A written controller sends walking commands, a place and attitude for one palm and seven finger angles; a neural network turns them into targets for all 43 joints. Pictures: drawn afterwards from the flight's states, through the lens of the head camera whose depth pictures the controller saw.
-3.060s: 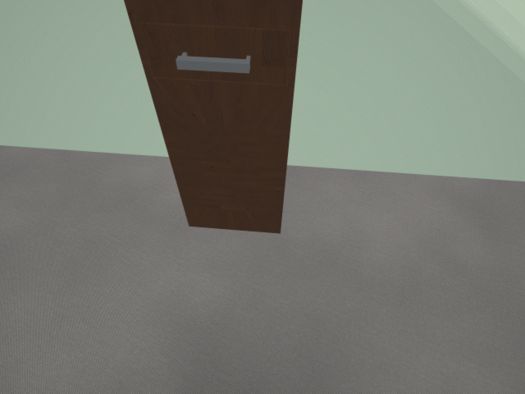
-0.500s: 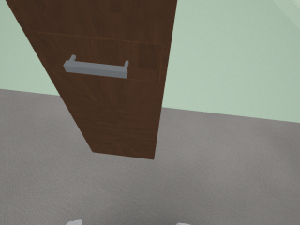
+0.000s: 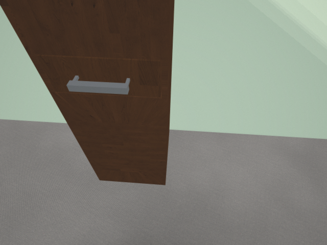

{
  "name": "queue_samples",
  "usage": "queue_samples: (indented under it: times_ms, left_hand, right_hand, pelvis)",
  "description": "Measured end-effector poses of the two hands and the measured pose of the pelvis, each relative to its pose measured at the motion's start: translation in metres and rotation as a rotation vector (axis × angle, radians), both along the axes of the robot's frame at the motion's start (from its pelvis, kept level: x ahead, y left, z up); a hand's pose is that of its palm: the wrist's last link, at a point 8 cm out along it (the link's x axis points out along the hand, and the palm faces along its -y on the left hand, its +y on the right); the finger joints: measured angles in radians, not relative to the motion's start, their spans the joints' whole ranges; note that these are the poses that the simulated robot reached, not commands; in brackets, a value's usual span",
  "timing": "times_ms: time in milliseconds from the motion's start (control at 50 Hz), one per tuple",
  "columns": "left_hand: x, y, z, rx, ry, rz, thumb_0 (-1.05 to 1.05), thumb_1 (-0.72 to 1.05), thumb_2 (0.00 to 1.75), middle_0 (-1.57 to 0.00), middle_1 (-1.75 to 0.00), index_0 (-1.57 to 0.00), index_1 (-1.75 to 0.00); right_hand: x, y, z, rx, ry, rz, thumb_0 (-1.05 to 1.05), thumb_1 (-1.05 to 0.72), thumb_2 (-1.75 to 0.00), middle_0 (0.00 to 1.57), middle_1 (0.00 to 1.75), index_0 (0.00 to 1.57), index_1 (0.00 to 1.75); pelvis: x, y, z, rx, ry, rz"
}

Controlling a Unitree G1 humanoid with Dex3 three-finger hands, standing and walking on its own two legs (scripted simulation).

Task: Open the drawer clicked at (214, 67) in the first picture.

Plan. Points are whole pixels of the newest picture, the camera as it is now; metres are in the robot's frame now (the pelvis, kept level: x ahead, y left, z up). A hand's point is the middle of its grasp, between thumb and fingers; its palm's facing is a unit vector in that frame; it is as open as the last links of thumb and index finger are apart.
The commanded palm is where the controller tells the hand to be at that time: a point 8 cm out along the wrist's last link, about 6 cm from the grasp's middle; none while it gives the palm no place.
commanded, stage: come to a stop and stand still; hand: left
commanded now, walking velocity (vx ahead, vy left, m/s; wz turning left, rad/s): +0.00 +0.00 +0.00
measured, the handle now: (100, 83) +0.57 +0.24 +0.07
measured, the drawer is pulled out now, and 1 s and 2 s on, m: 0.00 0.00 0.00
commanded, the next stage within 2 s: look again from close up in 0.22 s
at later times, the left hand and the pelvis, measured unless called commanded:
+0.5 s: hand out of the picture +0.00 +0.18 -0.18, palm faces +0.02 -0.98 -0.20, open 7.4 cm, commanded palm none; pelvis -0.01 +0.02 -0.01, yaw +0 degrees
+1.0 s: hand out of the picture -0.05 +0.20 -0.18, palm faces +0.03 -0.98 -0.17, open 7.4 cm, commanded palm none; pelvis -0.02 +0.03 -0.01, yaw +0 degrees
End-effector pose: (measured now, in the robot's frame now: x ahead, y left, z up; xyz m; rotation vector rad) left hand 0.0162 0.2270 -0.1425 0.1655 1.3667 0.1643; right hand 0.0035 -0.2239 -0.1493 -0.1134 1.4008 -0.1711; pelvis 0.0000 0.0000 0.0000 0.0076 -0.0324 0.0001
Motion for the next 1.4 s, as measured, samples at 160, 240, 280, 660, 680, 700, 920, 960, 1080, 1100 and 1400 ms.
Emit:
queue_samples:
  times_ms: [160,240,280,660,680,700,920,960,1080,1100,1400]
  left_hand:
    - [-0.014,-0.007,-0.002,-0.018,0.020,0.010,0.01,0.92,0.90,-0.20,-0.29,-0.20,-0.30]
    - [-0.020,-0.010,-0.003,-0.026,0.038,0.016,0.01,0.92,0.90,-0.20,-0.29,-0.20,-0.30]
    - [-0.023,-0.011,-0.003,-0.030,0.045,0.019,0.01,0.91,0.90,-0.20,-0.29,-0.20,-0.30]
    - [-0.025,0.023,-0.010,-0.018,-0.058,-0.004,0.01,0.91,0.90,-0.20,-0.29,-0.20,-0.30]
    - [-0.026,0.025,-0.010,-0.019,-0.056,-0.005,0.01,0.91,0.90,-0.20,-0.29,-0.20,-0.30]
    - [-0.028,0.026,-0.010,-0.020,-0.053,-0.005,0.01,0.91,0.90,-0.20,-0.29,-0.20,-0.30]
    - [-0.059,0.027,-0.009,-0.033,0.020,0.011,0.01,0.91,0.90,-0.20,-0.29,-0.20,-0.30]
    - [-0.065,0.025,-0.010,-0.037,0.032,0.015,0.01,0.91,0.90,-0.20,-0.29,-0.20,-0.30]
    - [-0.075,0.018,-0.011,-0.048,0.060,0.044,0.01,0.91,0.90,-0.20,-0.29,-0.20,-0.30]
    - [-0.076,0.017,-0.012,-0.050,0.063,0.052,0.01,0.91,0.90,-0.20,-0.29,-0.20,-0.30]
    - [-0.007,0.034,-0.013,-0.071,0.075,0.005,0.01,0.91,0.90,-0.20,-0.29,-0.20,-0.30]
  right_hand:
    - [-0.036,0.002,0.003,0.004,0.085,-0.008,0.00,-0.91,-0.90,0.20,0.30,0.20,0.30]
    - [-0.046,0.006,0.004,0.009,0.109,-0.015,0.00,-0.91,-0.90,0.20,0.30,0.20,0.30]
    - [-0.048,0.009,0.004,0.011,0.114,-0.018,0.00,-0.91,-0.90,0.20,0.30,0.20,0.30]
    - [-0.001,0.029,0.002,-0.018,-0.117,0.046,0.02,-0.93,-0.90,0.20,0.30,0.20,0.30]
    - [-0.002,0.030,0.003,-0.020,-0.118,0.047,0.01,-0.93,-0.90,0.20,0.30,0.20,0.30]
    - [-0.003,0.030,0.004,-0.022,-0.117,0.049,0.01,-0.93,-0.90,0.20,0.30,0.20,0.30]
    - [-0.022,0.036,0.005,-0.011,-0.058,0.051,0.01,-0.91,-0.90,0.20,0.30,0.20,0.30]
    - [-0.025,0.036,0.004,-0.006,-0.048,0.050,0.01,-0.91,-0.90,0.20,0.30,0.20,0.30]
    - [-0.028,0.032,0.000,0.003,-0.013,0.048,0.01,-0.90,-0.90,0.20,0.30,0.20,0.30]
    - [-0.027,0.031,-0.001,0.002,-0.009,0.049,0.01,-0.90,-0.90,0.20,0.30,0.20,0.30]
    - [0.003,0.062,0.008,-0.012,-0.022,-0.004,0.00,-0.91,-0.90,0.20,0.30,0.20,0.30]
  pelvis:
    - [-0.005,-0.004,0.002,-0.007,0.002,0.004]
    - [-0.005,-0.003,0.002,-0.008,0.005,0.005]
    - [-0.004,-0.002,0.002,-0.008,0.006,0.005]
    - [-0.013,0.030,-0.007,-0.009,-0.005,0.000]
    - [-0.014,0.031,-0.007,-0.008,-0.004,-0.001]
    - [-0.015,0.032,-0.007,-0.008,-0.003,-0.001]
    - [-0.022,0.034,-0.004,-0.006,0.008,0.003]
    - [-0.022,0.033,-0.004,-0.005,0.008,0.003]
    - [-0.013,0.030,-0.007,-0.004,0.012,0.005]
    - [-0.011,0.030,-0.008,-0.006,0.013,0.005]
    - [0.037,0.050,-0.004,-0.010,0.032,-0.034]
